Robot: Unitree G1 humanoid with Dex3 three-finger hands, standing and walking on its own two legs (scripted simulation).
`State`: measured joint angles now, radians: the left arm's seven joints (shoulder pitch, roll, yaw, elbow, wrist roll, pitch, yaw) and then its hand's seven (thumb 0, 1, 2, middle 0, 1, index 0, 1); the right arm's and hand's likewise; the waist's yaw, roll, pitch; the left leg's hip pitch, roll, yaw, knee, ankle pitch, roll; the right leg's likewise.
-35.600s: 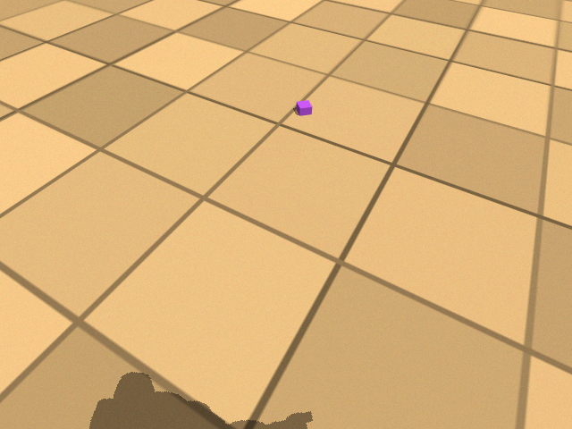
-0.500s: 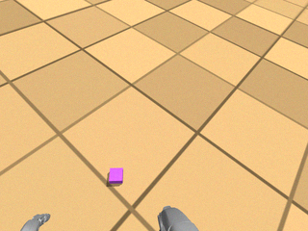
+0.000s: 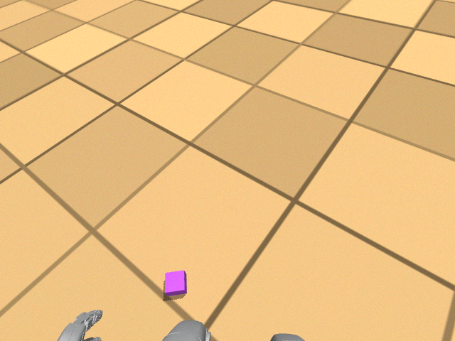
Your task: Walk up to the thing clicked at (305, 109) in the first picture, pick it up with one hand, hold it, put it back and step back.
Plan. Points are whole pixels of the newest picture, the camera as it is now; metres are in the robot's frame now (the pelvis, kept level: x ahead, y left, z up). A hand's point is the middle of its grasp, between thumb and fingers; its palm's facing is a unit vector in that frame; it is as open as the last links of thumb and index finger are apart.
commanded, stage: walk up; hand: left
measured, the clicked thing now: (176, 283) +0.42 +0.28 -0.74
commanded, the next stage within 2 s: none
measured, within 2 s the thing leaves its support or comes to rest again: neither
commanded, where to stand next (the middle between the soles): +0.06 +0.01 m, yaw +4 degrees
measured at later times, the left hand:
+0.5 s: hand out of the picture +0.01 +0.35 -0.17, palm faces +0.11 -0.91 -0.40, open 7.4 cm
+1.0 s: hand out of the picture +0.00 +0.27 -0.12, palm faces +0.07 -0.90 -0.44, open 7.4 cm
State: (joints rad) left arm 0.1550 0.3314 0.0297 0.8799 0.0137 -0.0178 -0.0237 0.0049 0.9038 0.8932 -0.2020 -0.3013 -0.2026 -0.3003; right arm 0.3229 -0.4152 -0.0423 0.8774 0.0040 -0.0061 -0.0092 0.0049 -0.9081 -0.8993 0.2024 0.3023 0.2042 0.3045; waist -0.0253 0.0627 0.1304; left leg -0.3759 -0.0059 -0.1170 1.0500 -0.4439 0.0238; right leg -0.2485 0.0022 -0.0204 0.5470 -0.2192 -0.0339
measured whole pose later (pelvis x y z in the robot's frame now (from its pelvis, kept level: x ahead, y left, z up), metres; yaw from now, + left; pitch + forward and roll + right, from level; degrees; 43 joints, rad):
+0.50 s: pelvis -0.04 +0.06 -0.02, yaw +8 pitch -3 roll +0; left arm 0.18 0.43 0.06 0.89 0.03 0.05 0.02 0.01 0.91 0.89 -0.20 -0.30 -0.20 -0.30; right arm 0.25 -0.38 -0.05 0.86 -0.03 -0.01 -0.01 0.00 -0.91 -0.90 0.20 0.30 0.21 0.30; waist 0.00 -0.05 0.12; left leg -0.28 -0.01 -0.07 0.76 -0.43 -0.01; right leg -0.47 -0.04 0.05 0.97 -0.52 -0.01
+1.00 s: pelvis -0.02 -0.01 +0.00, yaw +5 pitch -5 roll +1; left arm 0.31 0.38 0.04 0.89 0.02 -0.05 -0.02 0.00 0.90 0.89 -0.20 -0.30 -0.20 -0.30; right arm 0.30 -0.46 -0.06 0.88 0.00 0.00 -0.01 0.01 -0.91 -0.90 0.20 0.30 0.20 0.30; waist 0.01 0.06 0.12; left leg -0.47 -0.01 -0.12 1.04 -0.36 0.03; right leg -0.18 0.01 -0.05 0.55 -0.28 -0.04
